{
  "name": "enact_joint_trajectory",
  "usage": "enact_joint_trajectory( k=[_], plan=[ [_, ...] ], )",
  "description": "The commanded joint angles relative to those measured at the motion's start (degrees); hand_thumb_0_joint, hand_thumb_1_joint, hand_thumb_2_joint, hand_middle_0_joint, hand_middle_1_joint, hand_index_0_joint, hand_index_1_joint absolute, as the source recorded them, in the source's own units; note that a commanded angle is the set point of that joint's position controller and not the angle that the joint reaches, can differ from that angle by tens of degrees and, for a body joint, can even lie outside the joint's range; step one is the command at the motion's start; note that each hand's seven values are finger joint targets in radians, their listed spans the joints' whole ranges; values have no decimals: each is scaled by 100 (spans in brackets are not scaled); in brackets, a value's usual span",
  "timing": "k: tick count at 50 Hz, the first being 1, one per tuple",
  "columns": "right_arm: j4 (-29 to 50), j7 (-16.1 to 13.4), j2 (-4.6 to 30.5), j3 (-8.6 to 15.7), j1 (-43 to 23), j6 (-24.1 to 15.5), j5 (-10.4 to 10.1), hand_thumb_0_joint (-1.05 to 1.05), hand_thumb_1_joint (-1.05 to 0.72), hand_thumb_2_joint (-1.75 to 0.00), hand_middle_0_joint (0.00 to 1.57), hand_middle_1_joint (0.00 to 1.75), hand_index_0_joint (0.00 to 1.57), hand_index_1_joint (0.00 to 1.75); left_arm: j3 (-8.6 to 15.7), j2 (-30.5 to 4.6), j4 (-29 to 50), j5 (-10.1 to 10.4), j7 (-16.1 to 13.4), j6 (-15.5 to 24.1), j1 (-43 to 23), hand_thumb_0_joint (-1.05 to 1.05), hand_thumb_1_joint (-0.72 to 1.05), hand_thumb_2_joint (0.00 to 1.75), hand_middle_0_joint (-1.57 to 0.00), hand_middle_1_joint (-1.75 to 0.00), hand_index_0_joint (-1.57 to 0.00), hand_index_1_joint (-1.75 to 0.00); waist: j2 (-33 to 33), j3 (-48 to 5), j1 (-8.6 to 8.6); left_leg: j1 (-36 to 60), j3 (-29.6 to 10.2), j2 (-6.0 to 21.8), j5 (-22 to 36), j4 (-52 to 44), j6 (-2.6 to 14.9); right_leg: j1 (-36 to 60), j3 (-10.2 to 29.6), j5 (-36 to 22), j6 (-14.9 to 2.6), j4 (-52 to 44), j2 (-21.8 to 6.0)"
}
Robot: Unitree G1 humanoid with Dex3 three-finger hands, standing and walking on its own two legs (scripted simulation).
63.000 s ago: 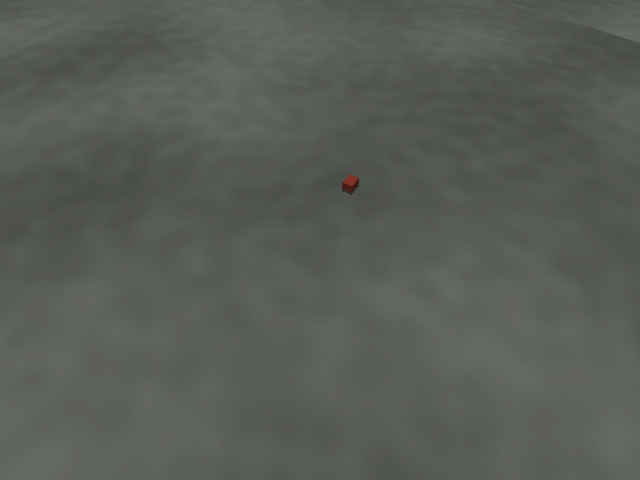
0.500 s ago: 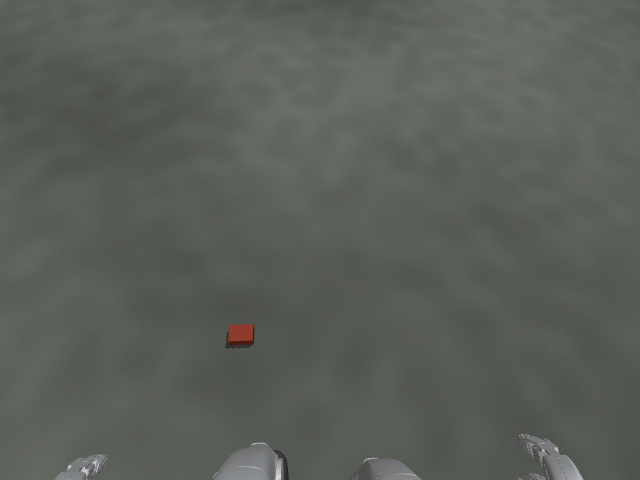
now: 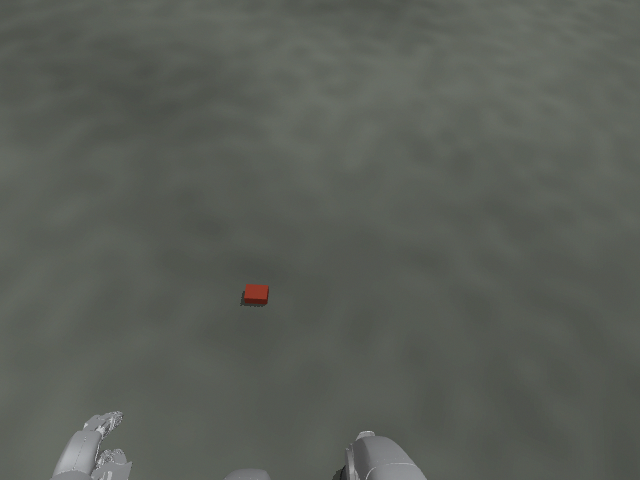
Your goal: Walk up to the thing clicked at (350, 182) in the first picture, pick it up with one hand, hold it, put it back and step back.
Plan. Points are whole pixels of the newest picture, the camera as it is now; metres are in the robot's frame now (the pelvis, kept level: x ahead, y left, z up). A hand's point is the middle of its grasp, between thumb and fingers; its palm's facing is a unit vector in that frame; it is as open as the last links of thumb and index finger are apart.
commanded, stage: step back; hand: left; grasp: from above
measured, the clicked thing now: (256, 294) +0.69 +0.18 -0.74
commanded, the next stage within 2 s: none
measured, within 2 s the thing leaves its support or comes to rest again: neither
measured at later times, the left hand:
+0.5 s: hand out of the picture -0.06 +0.22 -0.13, palm faces -0.04 -0.91 -0.42, open 7.4 cm
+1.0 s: hand out of the picture -0.25 +0.22 -0.15, palm faces -0.04 -0.92 -0.40, open 7.4 cm
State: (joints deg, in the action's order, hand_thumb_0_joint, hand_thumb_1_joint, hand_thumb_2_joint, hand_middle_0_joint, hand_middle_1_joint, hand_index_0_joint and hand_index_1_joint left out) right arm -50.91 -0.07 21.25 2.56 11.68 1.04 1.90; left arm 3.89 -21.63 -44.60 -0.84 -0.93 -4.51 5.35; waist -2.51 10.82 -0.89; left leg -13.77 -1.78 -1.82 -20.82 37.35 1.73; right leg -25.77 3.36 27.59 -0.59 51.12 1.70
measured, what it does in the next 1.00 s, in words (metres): walks backwards: right foot, then left foot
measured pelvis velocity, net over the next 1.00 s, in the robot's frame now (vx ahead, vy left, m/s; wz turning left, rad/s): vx -0.34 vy -0.05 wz -0.07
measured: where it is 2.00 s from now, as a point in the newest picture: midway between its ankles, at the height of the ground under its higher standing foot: outside the picture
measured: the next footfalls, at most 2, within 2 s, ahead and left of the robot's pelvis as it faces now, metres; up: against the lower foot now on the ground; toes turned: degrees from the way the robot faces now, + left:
right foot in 0.30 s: -0.09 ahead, -0.16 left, +0.00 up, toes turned -2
left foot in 0.66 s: -0.21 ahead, +0.08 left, +0.00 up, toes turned -1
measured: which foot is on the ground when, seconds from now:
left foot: down 0.00-0.34, up 0.36-0.64, down 0.66-1.00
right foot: up 0.00-0.28, down 0.30-0.68, up 0.70-0.98, down 1.00-1.00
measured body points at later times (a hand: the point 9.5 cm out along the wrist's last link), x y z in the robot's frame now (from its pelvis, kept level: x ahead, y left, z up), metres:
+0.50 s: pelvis -0.16 -0.04 +0.00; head -0.11 -0.06 +0.45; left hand -0.06 +0.27 -0.10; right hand -0.07 -0.37 -0.12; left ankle -0.16 +0.10 -0.65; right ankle -0.13 -0.16 -0.72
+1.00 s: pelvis -0.34 -0.05 -0.01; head -0.30 -0.05 +0.44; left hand -0.25 +0.27 -0.13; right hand -0.22 -0.37 -0.11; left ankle -0.25 +0.08 -0.72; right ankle -0.38 -0.18 -0.73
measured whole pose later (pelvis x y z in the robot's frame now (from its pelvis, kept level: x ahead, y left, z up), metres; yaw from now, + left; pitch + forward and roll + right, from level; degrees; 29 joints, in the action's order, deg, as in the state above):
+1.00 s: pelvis -0.34 -0.05 -0.01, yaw -4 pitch -3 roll -1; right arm -48.0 0.0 22.5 2.5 5.8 1.9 2.3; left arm 3.9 -22.3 -51.4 -1.2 -0.5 -1.6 11.2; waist 0.8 8.0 1.9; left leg -23.4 0.9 4.3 -13.1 38.9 -0.3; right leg -11.1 2.0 23.4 -0.1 36.1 1.6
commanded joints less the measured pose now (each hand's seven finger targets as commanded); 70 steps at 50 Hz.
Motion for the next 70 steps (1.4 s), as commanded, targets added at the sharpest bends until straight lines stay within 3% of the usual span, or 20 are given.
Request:
enact_joint_trajectory(
  k=[1, 9, 13, 15, 17, 18, 21, 28, 32, 34, 35, 40, 48, 51, 52, 54, 59, 63, 66, 70],
  plan=[
    [601, -203, 1547, 358, -476, -167, 4, 0, -90, -90, 20, 30, 20, 30, 396, -1047, 361, 89, -97, 169, 233, 0, 90, 90, -20, -30, -20, -30, 855, -1025, 266, 204, -1245, 1642, 4035, -1191, 1012, -333, 823, 330, -104, 2198, 480],
    [718, -240, 1548, 473, -35, -115, -7, 0, -90, -90, 20, 30, 20, 30, 384, -1027, 323, -15, -31, 222, 298, 0, 90, 90, -20, -30, -20, -30, 1258, -1283, -146, 1057, -1200, 1799, 3605, -925, 1347, -118, 297, 333, 269, 532, 105],
    [862, -174, 1648, 455, -454, -4, -29, 0, -90, -90, 20, 30, 20, 30, 399, -985, -31, -45, 42, 305, 887, 0, 90, 90, -20, -30, -20, -30, 1301, -1593, 131, 258, -850, 1483, 2505, -622, 918, 1263, -278, -789, 33, -1820, -21],
    [877, -137, 1459, 387, -515, 60, -120, 0, -90, -90, 20, 30, 20, 30, 453, -1170, -168, -132, 51, 362, 1257, 0, 90, 90, -20, -30, -20, -30, 948, -1662, 295, -603, -690, 1126, 1553, -117, 404, 2020, 226, -1437, -210, -2602, -316],
    [1012, -243, 1162, 363, -780, 97, -164, 0, -90, -90, 20, 30, 20, 30, 676, -2303, 144, -175, 49, 358, 673, 0, 90, 90, -20, -30, -20, -30, -1502, -1090, 519, -1464, -455, -358, -1568, 2470, -180, 452, 3046, -1655, -1719, -3404, -2591],
    [938, -258, 1343, 426, -704, 116, -155, 0, -90, -90, 20, 30, 20, 30, 634, -2132, 286, -136, 21, 385, 333, 0, 90, 90, -20, -30, -20, -30, -1088, -758, 328, -1281, -980, -203, -1425, 3186, -209, -192, 2982, -1532, -1732, -3501, -2622],
    [591, -212, 1235, 343, -96, 63, -215, 0, -90, -90, 20, 30, 20, 30, 477, -1446, 396, -173, -50, 366, -334, 0, 90, 90, -20, -30, -20, -30, -565, -672, -52, -1159, -715, -489, -585, 3359, -223, 158, 1004, -2396, -1071, -2756, -1453],
    [654, -204, 1081, 269, -195, -15, -84, 0, -90, -90, 20, 30, 20, 30, 447, -1406, 379, -155, -150, 312, 559, 0, 90, 90, -20, -30, -20, -30, -873, -1305, 488, -1306, -203, -126, -1151, 1165, -316, 2281, 1117, -4146, -1246, -2140, -1780],
    [274, -157, 1145, 371, 600, -20, -41, 0, -90, -90, 20, 30, 20, 30, 325, -1408, 508, -42, -92, 186, 105, 0, 90, 90, -20, -30, -20, -30, -464, -1555, -2, 182, 165, 0, 741, -1288, -31, 1416, 700, -3116, -650, -1533, -1402],
    [473, -83, 2157, 558, 112, 3, 15, 0, -90, -90, 20, 30, 20, 30, 233, -1107, 650, 16, -94, 204, -50, 0, 90, 90, -20, -30, -20, -30, 1690, -1290, 3, 170, -2593, 2150, 1596, -1867, 1111, -217, -517, 185, -12, -20, 85],
    [575, -76, 2291, 602, -53, -20, 52, 0, -90, -90, 20, 30, 20, 30, 391, -1307, 604, -64, -155, 194, -400, 0, 90, 90, -20, -30, -20, -30, 1589, -1088, -257, -719, -3184, 2639, 1989, -2037, 1736, 86, 294, 1079, 52, 1339, 127],
    [644, -177, 1434, 336, -780, -51, 37, 0, -90, -90, 20, 30, 20, 30, 370, -1169, 39, 49, -87, 160, 520, 0, 90, 90, -20, -30, -20, -30, 976, -957, 394, -224, -1037, 1520, 3024, -1202, 1124, -102, 543, 191, 53, 2158, 322],
    [509, -65, 1602, 405, -411, 105, 14, 0, -90, -90, 20, 30, 20, 30, 279, -969, -468, -73, 12, 508, 965, 0, 90, 90, -20, -30, -20, -30, 1310, -1505, 188, 206, -758, 1331, 968, -708, 811, 1577, -530, -742, -80, -2932, 89],
    [689, -118, 1076, 278, -768, 103, -53, 0, -90, -90, 20, 30, 20, 30, 547, -2151, -369, -198, -24, 581, 629, 0, 90, 90, -20, -30, -20, -30, -903, -957, 458, -1419, -574, 125, -1240, 1302, -152, 565, 2960, 605, -1362, -3652, -2380],
    [586, -114, 1355, 383, -792, 119, -54, 0, -90, -90, 20, 30, 20, 30, 533, -2158, -274, -184, -26, 601, 240, 0, 90, 90, -20, -30, -20, -30, -633, -420, 331, -1054, -1014, 229, -1044, 1968, -221, -375, 3076, 1116, -1481, -3801, -2500],
    [314, -68, 1255, 334, -466, 35, -141, 0, -90, -90, 20, 30, 20, 30, 401, -1602, -239, -157, -52, 655, -117, 0, 90, 90, -20, -30, -20, -30, -68, -405, 64, -1344, -819, -98, -381, 2098, -188, 424, 1585, -381, -1047, -3170, -1637],
    [226, 56, 1219, 322, -508, -92, -7, 0, -90, -90, 20, 30, 20, 30, 453, -1648, -396, -236, 18, 672, 389, 0, 90, 90, -20, -30, -20, -30, -764, -443, 417, -1318, -327, 104, -664, 858, -313, 940, 1498, 1375, -971, -3379, -1553],
    [-197, 67, 1125, 399, 67, -278, 3, 0, -90, -90, 20, 30, 20, 30, 289, -1415, -442, -167, 89, 546, 306, 0, 90, 90, -20, -30, -20, -30, -395, -769, 124, 615, 125, -81, -52, -1510, -114, 506, 691, 483, -669, -2533, -1175],
    [-159, 20, 2028, 562, 254, -383, 44, 0, -90, -90, 20, 30, 20, 30, 305, -1396, -501, -55, 71, 535, -32, 0, 90, 90, -20, -30, -20, -30, 936, -544, -153, 42, -3528, 2104, -2571, -2697, 1185, -447, -7, 596, -77, -52, -329],
    [-132, -10, 1559, 411, -109, -452, 48, 0, -90, -90, 20, 30, 20, 30, 253, -1241, -697, -12, 160, 625, 375, 0, 90, 90, -20, -30, -20, -30, 1039, -641, 128, 53, -1887, 1479, -797, -2156, 865, 119, -110, -22, -81, -570, -493]
  ],
)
